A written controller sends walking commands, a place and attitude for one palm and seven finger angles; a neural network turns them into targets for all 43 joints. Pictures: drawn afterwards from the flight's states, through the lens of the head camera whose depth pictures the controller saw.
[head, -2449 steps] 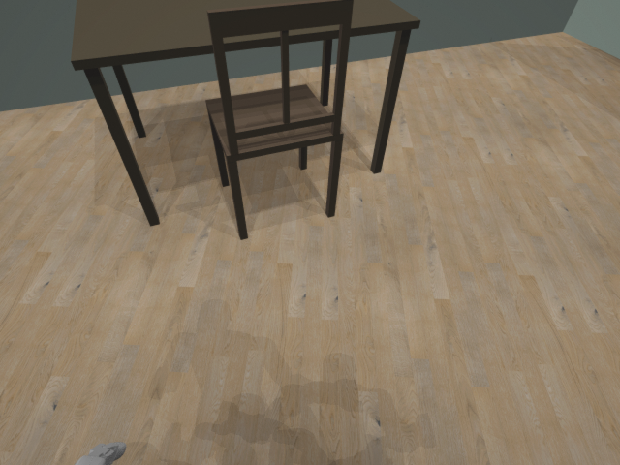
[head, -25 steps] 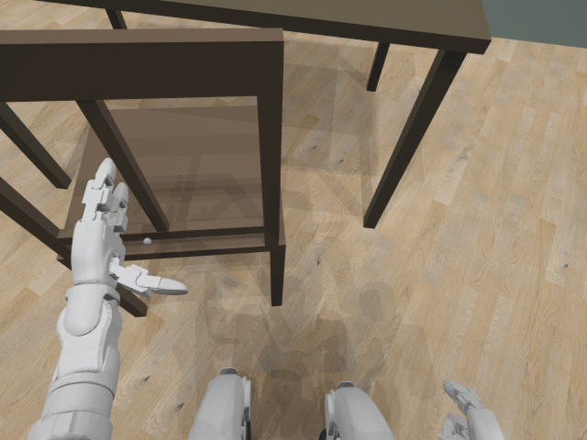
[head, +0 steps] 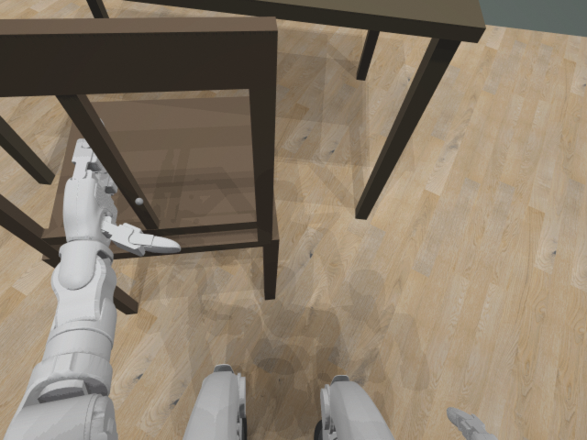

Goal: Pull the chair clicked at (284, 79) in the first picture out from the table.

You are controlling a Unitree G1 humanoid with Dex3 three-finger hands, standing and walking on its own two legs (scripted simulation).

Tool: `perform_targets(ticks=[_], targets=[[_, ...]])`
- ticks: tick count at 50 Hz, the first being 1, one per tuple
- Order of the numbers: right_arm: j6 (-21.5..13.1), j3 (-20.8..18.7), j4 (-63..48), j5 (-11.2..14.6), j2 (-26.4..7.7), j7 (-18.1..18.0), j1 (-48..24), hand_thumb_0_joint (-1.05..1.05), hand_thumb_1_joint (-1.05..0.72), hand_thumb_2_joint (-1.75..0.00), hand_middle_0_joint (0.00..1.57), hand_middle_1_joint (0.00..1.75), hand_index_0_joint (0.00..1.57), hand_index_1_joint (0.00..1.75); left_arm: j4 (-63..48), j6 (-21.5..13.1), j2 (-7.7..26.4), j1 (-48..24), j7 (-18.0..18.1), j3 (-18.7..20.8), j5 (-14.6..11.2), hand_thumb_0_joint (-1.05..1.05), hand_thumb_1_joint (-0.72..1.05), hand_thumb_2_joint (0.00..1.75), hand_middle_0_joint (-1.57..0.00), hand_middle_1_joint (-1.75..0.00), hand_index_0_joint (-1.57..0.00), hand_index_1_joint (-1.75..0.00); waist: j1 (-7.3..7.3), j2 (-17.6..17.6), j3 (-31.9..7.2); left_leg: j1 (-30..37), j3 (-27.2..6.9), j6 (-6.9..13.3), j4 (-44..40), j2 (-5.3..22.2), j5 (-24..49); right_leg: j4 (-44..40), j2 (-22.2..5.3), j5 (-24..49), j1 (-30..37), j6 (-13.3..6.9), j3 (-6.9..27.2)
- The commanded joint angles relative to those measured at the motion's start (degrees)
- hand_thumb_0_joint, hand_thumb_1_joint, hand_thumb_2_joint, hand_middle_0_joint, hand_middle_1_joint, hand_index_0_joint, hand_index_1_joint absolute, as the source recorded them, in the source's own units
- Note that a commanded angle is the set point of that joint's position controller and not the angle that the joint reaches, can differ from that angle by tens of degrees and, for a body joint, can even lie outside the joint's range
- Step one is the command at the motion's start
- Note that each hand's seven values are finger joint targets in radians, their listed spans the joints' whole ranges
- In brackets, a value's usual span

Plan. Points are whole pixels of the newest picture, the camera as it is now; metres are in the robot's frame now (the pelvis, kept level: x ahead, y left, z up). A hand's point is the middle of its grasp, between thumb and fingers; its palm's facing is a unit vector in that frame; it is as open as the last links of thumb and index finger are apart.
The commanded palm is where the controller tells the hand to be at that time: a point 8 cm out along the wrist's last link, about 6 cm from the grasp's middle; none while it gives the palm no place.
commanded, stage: push the fingers through the gap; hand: left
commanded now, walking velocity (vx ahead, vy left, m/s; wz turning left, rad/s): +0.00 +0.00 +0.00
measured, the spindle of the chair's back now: (121, 175) +0.46 +0.24 +0.03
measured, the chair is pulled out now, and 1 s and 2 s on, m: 0.16 0.16 0.17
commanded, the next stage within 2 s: hook a spindle and tug to test in 0.50 s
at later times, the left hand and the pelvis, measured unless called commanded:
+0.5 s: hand (139, 197) +0.43 +0.21 +0.03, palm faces +0.11 -0.99 -0.01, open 16.9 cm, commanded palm +0.40 +0.25 +0.03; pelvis +0.00 +0.01 +0.00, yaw -1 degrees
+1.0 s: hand (141, 194) +0.43 +0.20 +0.03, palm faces +0.13 -0.99 -0.02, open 15.0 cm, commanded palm +0.40 +0.25 +0.03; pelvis +0.00 +0.00 +0.00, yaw +0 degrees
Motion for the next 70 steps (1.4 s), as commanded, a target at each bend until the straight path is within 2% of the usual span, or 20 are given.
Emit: perform_targets(ticks=[1, 6, 9, 15, 18, 23, 26, 27, 30, 34, 41, 45, 47, 50, 55, 61, 63, 66, 68, 70], targets=[[-0.84, -3.56, -4.84, 0.02, -9.68, -0.59, 5.39, 0.0, -0.9, -0.9, 0.2, 0.3, 0.2, 0.3, -8.22, -2.58, 11.4, -19.71, -0.18, 1.91, 0.22, 0.0, -0.5, 0.3, -0.06, -0.08, -0.06, -0.08, -1.05, 4.55, -23.78, 24.93, -1.2, 1.08, -8.09, -0.86, 17.53, -10.11, 1.0, 16.47, 4.12, -1.95, -0.65], [0.06, -3.36, -5.46, -0.32, -9.47, -0.24, 5.85, 0.0, -0.9, -0.9, 0.2, 0.3, 0.2, 0.3, -7.42, -2.97, 14.29, -20.48, 1.5, 5.09, 0.77, 0.0, -0.5, 0.3, -0.06, -0.08, -0.06, -0.08, -0.31, 3.43, -26.54, 23.91, -0.58, 1.32, -7.39, -1.08, 19.57, -9.52, 1.13, 19.16, 6.79, -1.67, -0.23], [0.63, -3.18, -5.79, -0.31, -9.31, -0.02, 5.65, 0.0, -0.9, -0.9, 0.2, 0.3, 0.2, 0.3, -7.02, -3.65, 15.04, -20.53, 1.28, 5.52, 1.15, 0.0, -0.5, 0.3, -0.06, -0.08, -0.06, -0.08, -0.33, 3.25, -25.79, 22.06, 0.03, 1.39, -7.39, -1.13, 18.23, -9.75, 1.15, 19.05, 7.89, -1.52, 0.12], [1.07, -3.45, -6.03, 0.05, -9.3, 0.22, 5.77, 0.0, -0.9, -0.9, 0.2, 0.3, 0.2, 0.3, -9.76, -4.03, 12.43, -19.39, -0.47, 3.34, -0.12, 0.0, -0.5, 0.3, -0.06, -0.08, -0.06, -0.08, -0.73, 4.99, -27.02, 25.57, -0.09, 1.18, -7.92, -0.96, 20.27, -10.39, 1.38, 20.24, 7.65, -1.66, -0.1], [1.13, -3.58, -5.51, 0.12, -9.55, 0.08, 6.07, 0.0, -0.9, -0.9, 0.2, 0.3, 0.2, 0.3, -8.33, -3.55, 12.57, -18.67, -0.87, 3.67, -0.41, 0.0, -0.5, 0.3, -0.06, -0.08, -0.06, -0.08, -0.95, 3.63, -25.39, 24.67, -0.4, 1.22, -8.01, -0.84, 18.83, -10.58, 1.44, 18.91, 6.63, -1.6, -0.28], [1.09, -3.73, -5.59, 0.12, -9.26, 0.19, 5.87, 0.0, -0.9, -0.9, 0.2, 0.3, 0.2, 0.3, -11.76, -4.03, 10.07, -19.93, 0.27, 1.07, -0.05, 0.0, -0.5, 0.3, -0.06, -0.08, -0.06, -0.08, -0.91, 6.56, -25.73, 29.36, -1.35, 0.72, -9.06, -0.58, 20.87, -10.7, 1.41, 18.15, 4.27, -1.98, -1.06], [1.15, -3.68, -5.59, -0.13, -9.45, 0.22, 5.83, 0.0, -0.9, -0.9, 0.2, 0.3, 0.2, 0.3, -12.09, -4.41, 11.82, -18.3, 1.48, 2.82, 0.26, 0.0, -0.5, 0.3, -0.06, -0.08, -0.06, -0.08, -0.32, 5.8, -26.23, 28.83, -1.39, 0.74, -9.04, -0.65, 21.66, -10.32, 1.49, 18.82, 5.26, -2.09, -1.07], [1.24, -3.51, -5.75, -0.1, -9.05, 0.33, 5.56, 0.0, -0.9, -0.9, 0.2, 0.3, 0.2, 0.3, -11.02, -4.26, 10.39, -18.01, 1.64, 1.64, 0.66, 0.0, -0.5, 0.3, -0.06, -0.08, -0.06, -0.08, -0.56, 6.0, -25.29, 28.49, -1.21, 0.68, -9.11, -0.73, 21.26, -10.35, 1.45, 18.59, 4.83, -2.0, -1.19], [1.57, -3.3, -5.6, -0.18, -9.27, 0.31, 5.34, 0.0, -0.9, -0.9, 0.2, 0.3, 0.2, 0.3, -7.18, -3.85, 11.5, -18.5, 2.3, 2.92, 1.2, 0.0, -0.5, 0.3, -0.06, -0.08, -0.06, -0.08, -1.06, 2.88, -21.72, 24.23, -0.95, 0.99, -9.11, -0.96, 16.88, -10.83, 1.43, 16.19, 4.81, -1.74, -0.99], [1.67, -3.17, -6.16, -0.25, -9.17, 0.28, 5.02, 0.0, -0.9, -0.9, 0.2, 0.3, 0.2, 0.3, -6.59, -4.35, 11.18, -20.8, 2.27, 2.51, 1.49, 0.0, -0.5, 0.3, -0.13, -0.3, -0.13, -0.3, -0.96, 3.95, -22.34, 24.05, -0.84, 0.95, -8.97, -1.19, 15.5, -10.73, 1.3, 15.05, 4.64, -1.85, -0.83], [1.54, -3.48, -6.19, -0.28, -9.18, 0.17, 5.21, 0.0, -0.9, -0.9, 0.2, 0.3, 0.2, 0.3, -10.46, -5.31, 10.61, -21.56, 0.91, 1.28, 0.83, 0.0, -0.5, 0.3, -0.25, -0.68, -0.25, -0.68, -1.0, 6.87, -28.15, 28.7, -0.89, 0.87, -8.05, -0.85, 20.61, -9.97, 1.44, 18.67, 5.11, -2.01, -0.65], [1.83, -3.37, -5.72, 0.05, -9.2, 0.11, 5.22, 0.0, -0.9, -0.9, 0.2, 0.3, 0.2, 0.3, -7.93, -3.59, 11.09, -19.14, 0.72, 2.06, 0.31, 0.0, -0.5, 0.3, -0.32, -0.9, -0.32, -0.9, -0.96, 3.58, -25.1, 24.84, -0.49, 1.09, -8.16, -1.03, 18.47, -10.81, 1.36, 18.64, 6.9, -1.68, -0.4], [1.87, -3.28, -5.81, 0.15, -9.17, -0.01, 5.29, 0.0, -0.9, -0.9, 0.2, 0.3, 0.2, 0.3, -6.06, -3.12, 10.67, -18.75, 0.86, 2.28, 0.22, 0.0, -0.39, 0.35, -0.36, -1.01, -0.36, -1.01, -1.28, 1.48, -23.52, 22.61, -0.22, 1.38, -8.18, -1.25, 16.85, -11.04, 1.31, 17.91, 7.05, -1.43, -0.25], [1.8, -3.22, -5.66, 0.09, -9.05, 0.02, 5.31, 0.0, -0.9, -0.9, 0.2, 0.3, 0.2, 0.3, -6.43, -3.51, 11.18, -20.72, 0.75, 2.19, 0.61, 0.0, -0.22, 0.42, -0.41, -1.18, -0.41, -1.18, -1.38, 2.32, -22.82, 21.57, 0.12, 1.51, -7.89, -1.39, 15.94, -11.1, 1.23, 17.65, 7.22, -1.47, 0.13], [1.59, -3.35, -5.69, -0.04, -8.92, 0.09, 5.25, 0.0, -0.9, -0.9, 0.2, 0.3, 0.2, 0.3, -7.86, -4.82, 11.43, -20.3, 0.18, 2.51, 0.14, 0.0, 0.06, 0.54, -0.5, -1.45, -0.5, -1.45, -0.95, 3.44, -25.18, 23.05, 0.31, 1.47, -7.56, -1.41, 17.68, -10.79, 1.34, 19.09, 8.05, -1.54, 0.42], [1.6, -3.55, -5.88, 0.03, -9.01, 0.28, 5.7, 0.0, -0.9, -0.9, 0.2, 0.3, 0.2, 0.3, -9.37, -4.33, 10.58, -19.27, -0.18, 1.56, -0.01, 0.0, 0.4, 0.68, -0.5, -1.45, -0.5, -1.45, -0.77, 5.75, -26.03, 25.76, -0.15, 1.21, -7.97, -1.15, 20.02, -10.41, 1.47, 20.01, 7.05, -1.86, -0.17], [1.67, -3.56, -5.72, 0.08, -9.16, 0.26, 5.66, 0.0, -0.9, -0.9, 0.2, 0.3, 0.2, 0.3, -8.69, -3.81, 10.92, -18.52, -0.22, 2.04, -0.21, 0.0, 0.51, 0.73, -0.5, -1.45, -0.5, -1.45, -0.85, 3.6, -25.65, 24.64, -0.08, 1.32, -7.88, -1.12, 19.68, -10.65, 1.46, 20.37, 7.89, -1.65, -0.08], [1.64, -3.52, -5.79, 0.11, -9.14, 0.29, 5.78, 0.0, -0.9, -0.9, 0.2, 0.3, 0.2, 0.3, -8.76, -3.68, 10.71, -18.33, -0.19, 1.94, -0.21, 0.0, 0.68, 0.8, -0.5, -1.45, -0.5, -1.45, -1.07, 3.45, -25.11, 24.25, -0.21, 1.34, -7.92, -1.12, 19.6, -10.39, 1.52, 20.27, 7.46, -1.69, -0.25], [1.67, -3.62, -5.86, 0.1, -8.95, 0.37, 5.52, 0.0, -0.9, -0.9, 0.2, 0.3, 0.2, 0.3, -10.36, -3.84, 9.71, -18.79, -0.03, 0.85, 0.01, 0.0, 0.79, 0.85, -0.5, -1.45, -0.5, -1.45, -0.96, 5.62, -25.9, 26.28, -0.18, 1.14, -8.05, -1.06, 20.96, -10.37, 1.44, 20.83, 6.59, -1.73, -0.36], [1.77, -3.62, -5.72, 0.11, -9.01, 0.42, 5.68, 0.0, -0.9, -0.9, 0.2, 0.3, 0.2, 0.3, -8.92, -3.4, 9.65, -17.33, 0.14, 1.38, -0.17, 0.0, 0.9, 0.9, -0.5, -1.45, -0.5, -1.45, -1.07, 3.91, -24.88, 25.55, -0.18, 1.15, -8.06, -1.07, 20.74, -10.68, 1.48, 20.75, 6.87, -1.65, -0.49]])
